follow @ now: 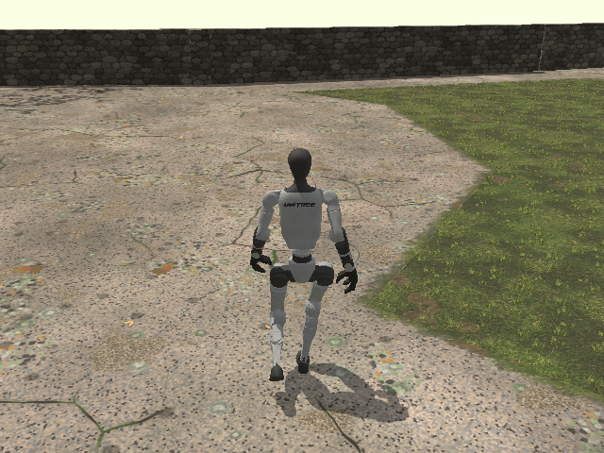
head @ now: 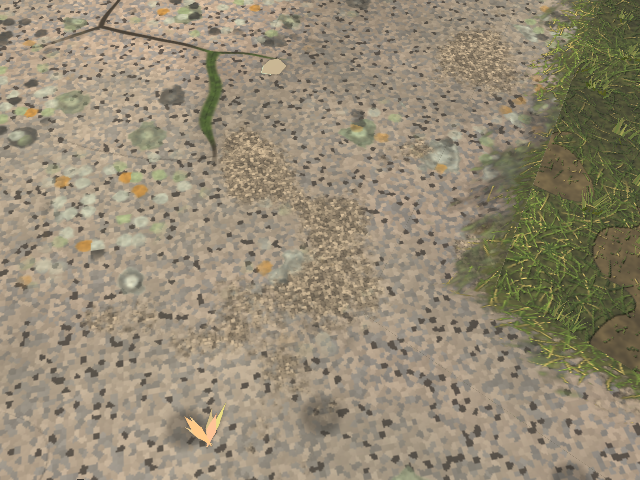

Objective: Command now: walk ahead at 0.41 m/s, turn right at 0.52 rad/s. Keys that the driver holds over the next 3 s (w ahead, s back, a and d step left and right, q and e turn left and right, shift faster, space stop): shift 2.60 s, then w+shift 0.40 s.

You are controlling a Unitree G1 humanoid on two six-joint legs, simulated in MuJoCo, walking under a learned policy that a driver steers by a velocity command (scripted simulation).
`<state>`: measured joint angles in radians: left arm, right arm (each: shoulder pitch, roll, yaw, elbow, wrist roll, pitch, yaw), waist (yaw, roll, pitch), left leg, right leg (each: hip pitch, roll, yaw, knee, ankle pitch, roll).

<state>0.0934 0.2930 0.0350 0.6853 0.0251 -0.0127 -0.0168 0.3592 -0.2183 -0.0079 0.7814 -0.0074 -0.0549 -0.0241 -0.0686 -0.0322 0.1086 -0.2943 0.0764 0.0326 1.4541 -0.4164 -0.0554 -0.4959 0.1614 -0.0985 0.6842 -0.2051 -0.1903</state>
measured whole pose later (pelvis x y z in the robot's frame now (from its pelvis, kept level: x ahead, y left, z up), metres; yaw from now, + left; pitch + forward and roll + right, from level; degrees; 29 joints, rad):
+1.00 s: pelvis +0.18 +0.06 +0.04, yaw -6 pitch -1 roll +0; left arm 0.28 0.20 0.01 1.04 0.01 0.00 0.04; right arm 0.26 -0.23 -0.02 0.97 -0.01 0.01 -0.01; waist -0.02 0.01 0.02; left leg -0.27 -0.01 0.03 0.40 -0.11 0.03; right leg -0.11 0.05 0.04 0.41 -0.28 -0.03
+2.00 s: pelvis +0.21 +0.05 +0.04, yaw -6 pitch -1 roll +0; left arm 0.34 0.12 -0.01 1.16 0.01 -0.02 0.06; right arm 0.27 -0.14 -0.01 1.17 -0.01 0.01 -0.04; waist -0.01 0.00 0.03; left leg -0.22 -0.02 0.02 0.41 -0.17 0.02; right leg -0.05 0.04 0.04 0.39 -0.31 -0.03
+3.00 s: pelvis +0.37 +0.09 +0.02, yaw -6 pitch +1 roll +0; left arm 0.45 0.21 0.05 1.09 0.02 -0.10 0.00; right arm 0.16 -0.24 -0.09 0.94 -0.03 -0.08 0.02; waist 0.00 -0.05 0.00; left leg -0.39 0.00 0.11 0.64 -0.27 0.06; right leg -0.15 -0.02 0.07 0.93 -0.42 -0.10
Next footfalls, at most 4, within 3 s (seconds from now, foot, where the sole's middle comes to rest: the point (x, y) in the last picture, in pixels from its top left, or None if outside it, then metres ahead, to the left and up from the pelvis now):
0.36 left None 0.30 0.15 -0.74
0.64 right None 0.18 -0.05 -0.74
2.94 left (214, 459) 0.45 0.18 -0.74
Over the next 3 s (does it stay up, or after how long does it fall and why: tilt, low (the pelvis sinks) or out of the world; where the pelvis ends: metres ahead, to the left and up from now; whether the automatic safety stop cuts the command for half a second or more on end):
stays up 0.37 0.09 0.02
